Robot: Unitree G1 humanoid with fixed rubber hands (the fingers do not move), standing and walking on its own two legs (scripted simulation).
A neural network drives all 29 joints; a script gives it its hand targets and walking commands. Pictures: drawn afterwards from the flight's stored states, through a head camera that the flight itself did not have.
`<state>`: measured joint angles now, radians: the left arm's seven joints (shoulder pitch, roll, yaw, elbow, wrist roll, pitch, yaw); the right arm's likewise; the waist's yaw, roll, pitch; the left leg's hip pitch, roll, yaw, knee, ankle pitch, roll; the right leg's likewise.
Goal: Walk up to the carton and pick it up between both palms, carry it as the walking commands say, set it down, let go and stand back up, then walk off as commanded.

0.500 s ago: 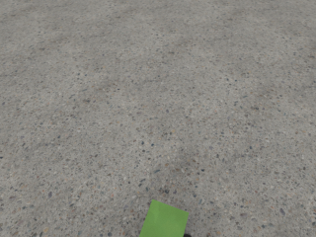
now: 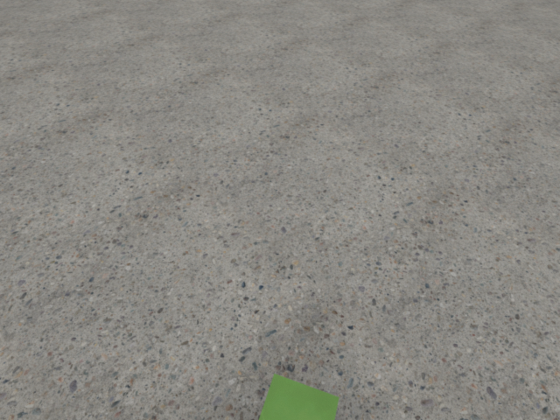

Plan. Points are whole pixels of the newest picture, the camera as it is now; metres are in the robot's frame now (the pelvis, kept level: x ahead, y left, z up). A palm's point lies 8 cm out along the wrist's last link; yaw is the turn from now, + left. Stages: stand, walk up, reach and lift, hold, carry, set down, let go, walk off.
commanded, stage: stand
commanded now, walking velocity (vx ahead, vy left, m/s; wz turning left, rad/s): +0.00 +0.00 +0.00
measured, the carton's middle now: out of the picture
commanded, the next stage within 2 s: none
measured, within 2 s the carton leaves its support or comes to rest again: neither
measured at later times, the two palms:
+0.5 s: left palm out of the picture -0.04 +0.21 -0.15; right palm out of the picture -0.07 -0.20 -0.14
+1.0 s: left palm out of the picture -0.04 +0.20 -0.15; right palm out of the picture -0.05 -0.19 -0.14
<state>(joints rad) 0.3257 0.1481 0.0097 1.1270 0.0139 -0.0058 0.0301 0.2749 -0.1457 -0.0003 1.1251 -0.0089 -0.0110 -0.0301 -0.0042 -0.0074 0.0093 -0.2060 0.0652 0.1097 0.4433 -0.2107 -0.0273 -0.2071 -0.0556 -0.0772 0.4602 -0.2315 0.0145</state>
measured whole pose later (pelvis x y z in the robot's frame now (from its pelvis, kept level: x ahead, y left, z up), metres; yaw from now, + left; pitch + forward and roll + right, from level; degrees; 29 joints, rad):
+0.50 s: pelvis -0.01 +0.00 +0.00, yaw +0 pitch -1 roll +0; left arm 0.32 0.12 0.00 1.14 0.01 0.00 0.03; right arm 0.38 -0.11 0.00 1.15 -0.02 -0.01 -0.04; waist 0.00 0.00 0.00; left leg -0.23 0.08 0.11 0.42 -0.18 -0.03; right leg -0.23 -0.04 -0.08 0.42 -0.19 0.01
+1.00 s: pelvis +0.00 +0.00 +0.00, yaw +0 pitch +0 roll +0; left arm 0.35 0.10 0.00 1.14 0.01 -0.01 0.03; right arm 0.37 -0.10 -0.01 1.14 -0.02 -0.02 -0.03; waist 0.00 0.00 0.00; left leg -0.22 0.07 0.11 0.43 -0.20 -0.02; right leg -0.22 -0.05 -0.08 0.43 -0.21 0.02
